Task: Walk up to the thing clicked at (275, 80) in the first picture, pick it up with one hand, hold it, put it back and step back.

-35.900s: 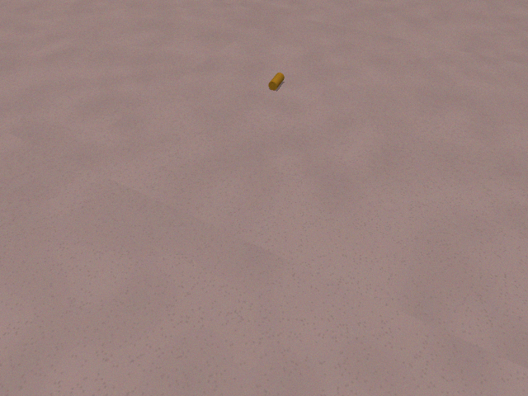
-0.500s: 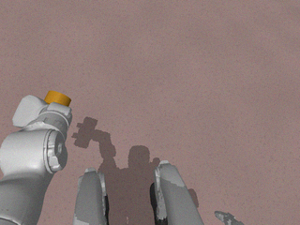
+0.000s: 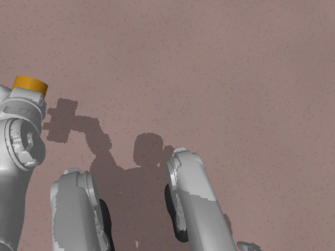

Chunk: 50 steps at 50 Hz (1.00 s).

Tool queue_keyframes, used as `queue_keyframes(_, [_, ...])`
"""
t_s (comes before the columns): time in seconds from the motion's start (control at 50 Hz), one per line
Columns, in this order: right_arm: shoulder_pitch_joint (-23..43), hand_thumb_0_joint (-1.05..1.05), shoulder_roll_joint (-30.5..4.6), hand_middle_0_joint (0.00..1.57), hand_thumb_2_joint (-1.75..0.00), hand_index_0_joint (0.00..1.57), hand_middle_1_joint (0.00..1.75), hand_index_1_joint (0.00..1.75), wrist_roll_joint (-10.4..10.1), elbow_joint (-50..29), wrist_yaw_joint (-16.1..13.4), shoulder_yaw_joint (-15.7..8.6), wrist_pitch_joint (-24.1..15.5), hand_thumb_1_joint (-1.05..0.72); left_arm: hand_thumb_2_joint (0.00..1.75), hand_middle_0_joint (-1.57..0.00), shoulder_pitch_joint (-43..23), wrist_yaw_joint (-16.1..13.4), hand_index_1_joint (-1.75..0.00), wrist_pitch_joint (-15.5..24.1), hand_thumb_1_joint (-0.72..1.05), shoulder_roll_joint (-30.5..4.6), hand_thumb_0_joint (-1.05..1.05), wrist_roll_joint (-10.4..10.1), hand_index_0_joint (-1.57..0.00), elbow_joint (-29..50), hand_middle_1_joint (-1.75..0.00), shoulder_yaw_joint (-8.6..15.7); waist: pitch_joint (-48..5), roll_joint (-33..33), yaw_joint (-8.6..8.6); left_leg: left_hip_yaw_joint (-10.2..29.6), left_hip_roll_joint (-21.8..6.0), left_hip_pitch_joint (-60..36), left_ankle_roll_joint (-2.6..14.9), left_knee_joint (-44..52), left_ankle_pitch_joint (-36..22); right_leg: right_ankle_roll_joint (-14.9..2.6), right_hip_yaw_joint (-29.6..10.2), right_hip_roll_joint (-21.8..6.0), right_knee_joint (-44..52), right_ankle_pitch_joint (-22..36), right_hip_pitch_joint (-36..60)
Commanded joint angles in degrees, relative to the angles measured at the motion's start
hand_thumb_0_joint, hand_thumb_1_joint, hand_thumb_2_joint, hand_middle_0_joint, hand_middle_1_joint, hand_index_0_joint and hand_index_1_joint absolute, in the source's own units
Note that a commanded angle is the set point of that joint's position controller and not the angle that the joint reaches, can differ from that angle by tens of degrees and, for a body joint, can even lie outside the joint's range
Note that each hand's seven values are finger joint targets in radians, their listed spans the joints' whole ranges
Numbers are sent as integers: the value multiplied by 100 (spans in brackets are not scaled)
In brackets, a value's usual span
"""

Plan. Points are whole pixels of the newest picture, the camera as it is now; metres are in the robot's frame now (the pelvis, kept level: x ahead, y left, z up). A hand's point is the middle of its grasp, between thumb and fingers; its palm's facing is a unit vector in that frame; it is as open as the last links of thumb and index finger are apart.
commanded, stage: crouch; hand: left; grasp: from above
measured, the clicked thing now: (23, 110) +0.48 +0.27 -0.16
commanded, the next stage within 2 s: lower in 0.70 s
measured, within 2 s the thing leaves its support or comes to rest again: neither
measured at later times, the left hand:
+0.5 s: hand (26, 118) +0.47 +0.28 -0.21, palm faces -0.10 -0.45 -0.89, open 9.6 cm
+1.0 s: hand (27, 122) +0.47 +0.29 -0.23, palm faces -0.14 -0.43 -0.89, open 9.6 cm
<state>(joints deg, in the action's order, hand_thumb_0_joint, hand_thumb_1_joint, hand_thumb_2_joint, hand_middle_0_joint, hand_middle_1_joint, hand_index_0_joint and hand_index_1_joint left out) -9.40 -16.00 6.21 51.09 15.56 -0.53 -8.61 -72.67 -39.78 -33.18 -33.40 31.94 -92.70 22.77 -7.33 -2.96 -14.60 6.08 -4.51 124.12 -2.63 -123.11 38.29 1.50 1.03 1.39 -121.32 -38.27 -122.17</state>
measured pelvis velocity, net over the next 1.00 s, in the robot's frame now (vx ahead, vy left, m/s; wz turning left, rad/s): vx -0.01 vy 0.01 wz -0.07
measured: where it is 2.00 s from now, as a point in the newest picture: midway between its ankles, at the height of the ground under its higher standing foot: (143, 231)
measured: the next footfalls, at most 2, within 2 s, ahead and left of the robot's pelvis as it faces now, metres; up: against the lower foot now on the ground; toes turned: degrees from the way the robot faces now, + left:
none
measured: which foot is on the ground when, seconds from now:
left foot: down 0.00-1.00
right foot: down 0.00-1.00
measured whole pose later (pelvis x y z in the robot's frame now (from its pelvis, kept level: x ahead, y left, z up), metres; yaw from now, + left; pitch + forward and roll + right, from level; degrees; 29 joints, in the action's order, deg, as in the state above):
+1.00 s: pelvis -0.01 +0.01 -0.07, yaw -4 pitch +33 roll -8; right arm -9.6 -18.4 10.7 51.1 19.9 5.1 -13.0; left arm -74.2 -37.1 -28.1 -44.2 39.9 -99.1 21.7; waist 2.4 -0.6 -18.0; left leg 11.2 -2.7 133.7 -2.3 -138.3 38.3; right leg 3.0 3.9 1.9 -133.4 -37.8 -129.0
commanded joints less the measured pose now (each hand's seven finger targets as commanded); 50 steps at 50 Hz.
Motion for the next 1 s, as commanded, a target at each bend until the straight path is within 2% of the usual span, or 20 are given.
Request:
queue_keyframes(0.0, [-1366, 0, -1358, 20, -90, 20, 30, 30, -37, 27, 60, -344, -75, -90, 59, -105, -2254, -221, -47, 62, 62, -1484, 0, 380, -103, 495, -45, -172, -4118, -1121, -123, -559, 194, -2634, 236, 786, -1050, -127, 441, 121, 1318, 1381, 2134])
queue_keyframes(0.02, [-1354, 0, -1345, 20, -90, 20, 30, 30, -17, 16, 90, -305, -73, -90, 60, -105, -2242, -194, -48, 81, 62, -1518, 0, 411, -103, 541, -46, -210, -4028, -1086, -96, -577, 200, -2448, 244, 735, -1061, -121, 444, 134, 1244, 1397, 2218])
queue_keyframes(0.06, [-1373, 0, -1367, 20, -90, 20, 30, 30, -7, 26, 117, -271, -105, -90, 59, -106, -2290, -118, -49, 103, 64, -1604, 0, 489, -104, 467, -47, -239, -3913, -967, -201, -530, 216, -2268, 295, 602, -1022, -109, 475, 138, 1173, 1358, 2103])
queue_keyframes(0.1, [-1368, 0, -1389, 20, -90, 20, 30, 30, 2, 23, 127, -247, -136, -91, 54, -106, -2264, -78, -45, 133, 64, -1684, 0, 540, -105, 426, -43, -248, -3871, -1024, -145, -549, 216, -2108, 301, 493, -942, -108, 473, 160, 1115, 1253, 2086])
queue_keyframes(0.12, [-1407, 0, -1373, 20, -90, 20, 30, 30, 11, 20, 145, -201, -141, -91, 56, -106, -2275, -37, -46, 161, 63, -1707, 0, 541, -105, 396, -44, -256, -3818, -927, -210, -533, 218, -2037, 320, 419, -949, -92, 495, 167, 1101, 1265, 2123])
queue_keyframes(0.16, [-1508, 0, -1459, 20, -90, 20, 30, 30, 23, 21, 167, -207, -168, -91, 56, -107, -2234, 49, -47, 207, 65, -1750, 0, 572, -106, 445, -46, -275, -3903, -938, -234, -508, 202, -2106, 306, 332, -1165, -88, 549, 183, 958, 1524, 2213])
queue_keyframes(0.24, [-1445, 0, -1562, 20, -90, 20, 30, 30, 82, -11, 163, -176, -218, -91, 53, -110, -2327, 40, -45, 260, 69, -1884, 0, 696, -110, 434, -44, -257, -3823, -1304, -239, -438, 184, -2197, 287, 205, -976, -138, 634, 171, 774, 1291, 1828])
queue_keyframes(0.26, [-1458, 0, -1514, 20, -90, 20, 30, 30, 120, 28, 173, -113, -219, -91, 55, -109, -2453, 59, -46, 291, 68, -1918, 0, 703, -108, 538, -45, -263, -3760, -1260, -357, -396, 187, -2201, 299, 165, -993, -122, 679, 142, 726, 1311, 1788])
queue_keyframes(0.34, [-1505, 0, -1564, 20, -90, 20, 30, 30, 180, 52, 196, -74, -275, -91, 58, -113, -2457, 85, -47, 370, 71, -2122, 0, 743, -111, 717, -45, -176, -3786, -1384, -319, -414, 193, -2056, 301, 39, -972, -125, 701, 139, 621, 1273, 1826])
queue_keyframes(0.36, [-1511, 0, -1657, 20, -91, 20, 30, 30, 163, 8, 195, -133, -273, -91, 58, -114, -2258, 87, -46, 356, 71, -1999, 0, 736, -112, 407, -44, -195, -3823, -1420, -292, -432, 177, -2073, 285, -5, -972, -142, 683, 179, 614, 1286, 1833])
queue_keyframes(0.4, [-1485, 0, -1557, 20, -91, 20, 30, 30, 209, 58, 216, -22, -280, -91, 58, -115, -2480, 99, -48, 422, 74, -2176, 0, 806, -113, 714, -46, -183, -3789, -1401, -340, -399, 198, -1956, 316, -70, -988, -118, 721, 145, 549, 1313, 1830])
queue_keyframes(0.42, [-1576, 0, -1643, 20, -91, 20, 30, 30, 198, 4, 230, -87, -283, -91, 62, -116, -2325, 106, -49, 406, 75, -2045, 0, 807, -114, 551, -47, -214, -3777, -1400, -385, -415, 191, -1959, 300, -110, -1072, -129, 717, 179, 524, 1417, 1883])
queue_keyframes(0.52, [-1541, 0, -1686, 20, -91, 20, 30, 30, 248, 39, 276, -55, -300, -92, 61, -116, -2195, 96, -48, 394, 75, -2024, 0, 816, -114, 466, -46, -199, -3583, -1549, -353, -351, 189, -2021, 278, -114, -1059, -159, 819, 172, 402, 1372, 1649])
queue_keyframes(0.54, [-1544, 0, -1623, 20, -91, 20, 30, 30, 243, 44, 300, 9, -297, -92, 62, -117, -2107, 97, -48, 402, 77, -2065, 0, 869, -115, 475, -46, -183, -3626, -1546, -313, -307, 185, -2087, 264, -102, -1101, -168, 848, 156, 352, 1390, 1579])
queue_keyframes(0.66, [-1539, 0, -1702, 20, -90, 20, 30, 30, 324, 113, 349, 40, -304, -91, 63, -118, -2113, 67, -49, 450, 78, -2143, 0, 957, -116, 414, -47, -196, -3275, -1551, -448, -270, 205, -1906, 296, -143, -961, -167, 896, 160, 311, 1278, 1480])
queue_keyframes(0.74, [-1520, 0, -1705, 20, -90, 20, 30, 30, 352, 122, 385, 75, -342, -92, 61, -116, -2078, 91, -49, 463, 76, -2142, 0, 933, -114, 471, -47, -222, -3287, -1586, -457, -273, 201, -1970, 286, -204, -1096, -174, 907, 162, 260, 1383, 1493])
queue_keyframes(0.76, [-1545, 0, -1708, 20, -91, 20, 30, 30, 336, 150, 396, 99, -344, -91, 61, -118, -2026, 59, -47, 462, 78, -2207, 0, 969, -116, 346, -45, -170, -3289, -1587, -396, -240, 188, -1995, 292, -186, -1000, -182, 925, 165, 271, 1296, 1421])
queue_keyframes(0.86, [-1495, 0, -1751, 20, -90, 20, 30, 30, 379, 170, 425, 153, -383, -91, 61, -118, -2105, 13, -47, 540, 77, -2199, 0, 1019, -115, 147, -44, -274, -2964, -1479, -528, -198, 189, -1762, 321, -239, -776, -184, 955, 186, 278, 1080, 1319])
queue_keyframes(0.88, [-1491, 0, -1763, 20, -90, 20, 30, 30, 413, 159, 427, 148, -403, -91, 57, -115, -2164, 17, -47, 544, 77, -2176, 0, 995, -114, 153, -45, -298, -2817, -1446, -639, -198, 216, -1668, 338, -233, -722, -178, 953, 179, 284, 1033, 1323])
queue_keyframes(0.98, [-1488, 0, -1795, 20, -90, 20, 30, 30, 461, 172, 446, 290, -478, -91, 54, -110, -2120, 22, -44, 584, 70, -2288, 0, 998, -109, 3, -43, -340, -2855, -1461, -640, -175, 188, -1792, 315, -308, -859, -178, 990, 195, 265, 1146, 1419])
